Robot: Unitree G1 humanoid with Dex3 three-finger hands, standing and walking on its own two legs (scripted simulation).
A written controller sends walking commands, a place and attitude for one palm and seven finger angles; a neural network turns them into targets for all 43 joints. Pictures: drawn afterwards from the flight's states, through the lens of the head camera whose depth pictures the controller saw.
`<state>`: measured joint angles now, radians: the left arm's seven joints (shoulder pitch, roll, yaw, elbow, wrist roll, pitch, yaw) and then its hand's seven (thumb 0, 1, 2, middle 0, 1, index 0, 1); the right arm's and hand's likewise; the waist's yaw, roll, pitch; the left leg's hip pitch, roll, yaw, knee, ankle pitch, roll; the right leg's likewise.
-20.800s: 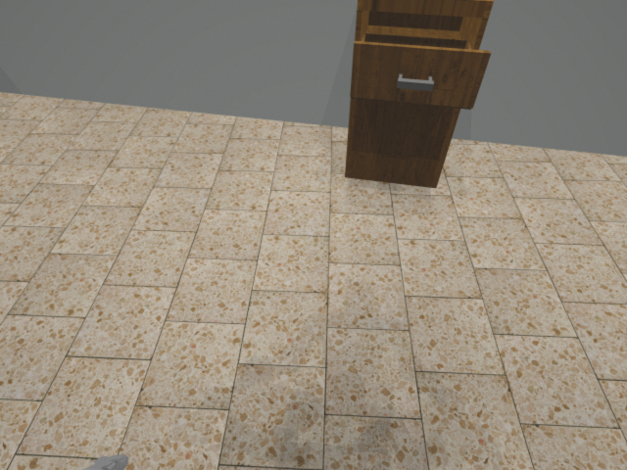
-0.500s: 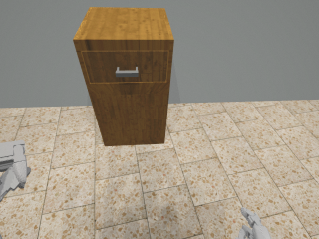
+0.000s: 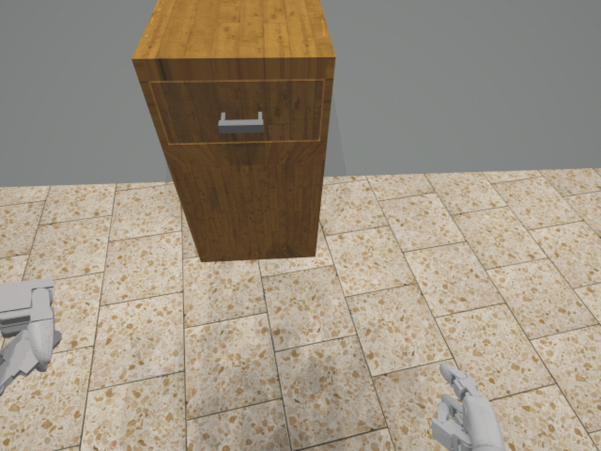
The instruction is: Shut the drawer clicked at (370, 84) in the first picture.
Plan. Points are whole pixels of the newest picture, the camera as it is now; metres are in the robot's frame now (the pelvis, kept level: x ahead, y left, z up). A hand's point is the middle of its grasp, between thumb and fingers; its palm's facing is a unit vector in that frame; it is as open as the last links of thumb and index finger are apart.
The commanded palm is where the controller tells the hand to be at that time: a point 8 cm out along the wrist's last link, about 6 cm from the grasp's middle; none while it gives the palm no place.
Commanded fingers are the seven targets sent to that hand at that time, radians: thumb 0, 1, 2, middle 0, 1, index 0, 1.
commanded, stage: let the arm hang, fingers relaxed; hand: left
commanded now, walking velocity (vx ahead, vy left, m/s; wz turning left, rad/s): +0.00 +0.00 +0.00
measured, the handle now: (241, 121) +0.86 +0.20 -0.08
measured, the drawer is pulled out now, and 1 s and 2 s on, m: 0.00 0.00 0.00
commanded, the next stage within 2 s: look to check the result in 1.12 s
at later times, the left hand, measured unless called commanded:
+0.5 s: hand out of the picture -0.07 +0.21 -0.17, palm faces +0.05 -0.97 -0.24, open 4.3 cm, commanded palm none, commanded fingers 0.00 0.90 0.90 -0.40 -0.52 -0.40 -0.52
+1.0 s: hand out of the picture -0.03 +0.16 -0.17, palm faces +0.05 -0.98 -0.18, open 7.3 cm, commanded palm none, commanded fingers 0.00 0.90 0.90 -0.20 -0.30 -0.20 -0.30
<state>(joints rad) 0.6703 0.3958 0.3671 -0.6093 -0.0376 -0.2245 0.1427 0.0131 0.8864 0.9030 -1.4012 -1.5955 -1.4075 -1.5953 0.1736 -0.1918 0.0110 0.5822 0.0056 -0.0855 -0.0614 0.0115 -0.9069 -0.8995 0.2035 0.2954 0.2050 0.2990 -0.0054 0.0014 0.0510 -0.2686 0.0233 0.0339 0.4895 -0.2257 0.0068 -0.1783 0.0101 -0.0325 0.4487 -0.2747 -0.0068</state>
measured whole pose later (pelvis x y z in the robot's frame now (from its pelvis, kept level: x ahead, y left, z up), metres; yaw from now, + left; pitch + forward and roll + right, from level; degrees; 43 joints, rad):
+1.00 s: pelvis -0.02 +0.01 +0.00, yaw +0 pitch -2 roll +0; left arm 0.28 0.11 0.01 1.14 0.02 0.00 0.04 0.01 0.92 0.90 -0.20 -0.31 -0.21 -0.31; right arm 0.31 -0.11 -0.02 1.12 -0.02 0.01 -0.04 0.01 -0.92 -0.90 0.20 0.29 0.20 0.30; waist -0.01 0.02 0.04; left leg -0.23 0.00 0.04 0.43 -0.17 0.02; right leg -0.17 -0.02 -0.03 0.45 -0.25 0.00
